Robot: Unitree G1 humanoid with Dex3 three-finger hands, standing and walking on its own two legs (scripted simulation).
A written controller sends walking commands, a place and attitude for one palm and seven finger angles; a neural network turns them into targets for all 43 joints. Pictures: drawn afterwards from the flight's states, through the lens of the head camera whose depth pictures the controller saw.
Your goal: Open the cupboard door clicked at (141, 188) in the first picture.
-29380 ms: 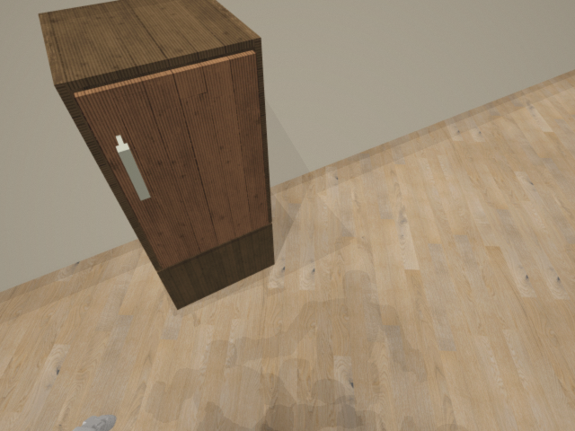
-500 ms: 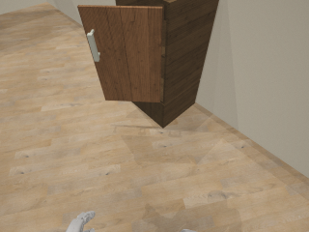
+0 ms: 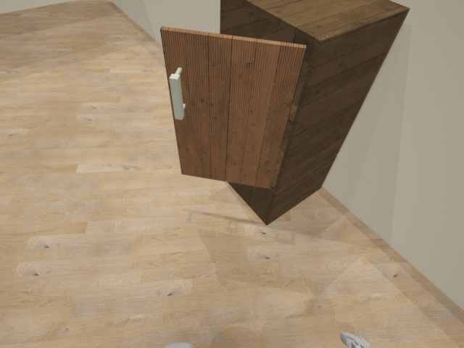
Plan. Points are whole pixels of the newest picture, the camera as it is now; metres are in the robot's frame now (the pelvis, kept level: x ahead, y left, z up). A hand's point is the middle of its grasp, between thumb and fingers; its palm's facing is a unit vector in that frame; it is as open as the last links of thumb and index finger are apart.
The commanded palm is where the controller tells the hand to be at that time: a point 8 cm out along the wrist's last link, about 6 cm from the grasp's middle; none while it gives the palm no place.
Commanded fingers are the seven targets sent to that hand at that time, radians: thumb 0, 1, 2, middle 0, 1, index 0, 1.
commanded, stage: take the last steps up to it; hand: left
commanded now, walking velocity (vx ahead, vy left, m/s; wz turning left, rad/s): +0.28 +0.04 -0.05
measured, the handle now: (179, 94) +0.76 +0.24 -0.03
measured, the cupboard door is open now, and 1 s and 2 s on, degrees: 43 43 43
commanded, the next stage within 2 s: come to a stop and stand still in 0.30 s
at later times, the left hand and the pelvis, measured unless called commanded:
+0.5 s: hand (158, 292) +0.23 +0.18 -0.15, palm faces +0.02 -0.98 -0.21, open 7.2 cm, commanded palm none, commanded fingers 0.00 0.90 0.90 -0.20 -0.30 -0.20 -0.30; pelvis +0.17 -0.01 +0.02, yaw -1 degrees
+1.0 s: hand (160, 286) +0.25 +0.18 -0.16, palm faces +0.00 -0.97 -0.25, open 7.4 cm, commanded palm none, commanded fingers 0.00 0.90 0.90 -0.20 -0.30 -0.20 -0.30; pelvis +0.20 -0.02 +0.01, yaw -2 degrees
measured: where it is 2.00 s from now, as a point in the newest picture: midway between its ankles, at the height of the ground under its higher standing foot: outside the picture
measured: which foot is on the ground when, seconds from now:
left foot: down 0.00-0.28, up 0.30-0.54, down 0.56-0.86, up 0.88-1.00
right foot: up 0.00-0.26, down 0.28-0.62, up 0.64-0.84, down 0.86-1.00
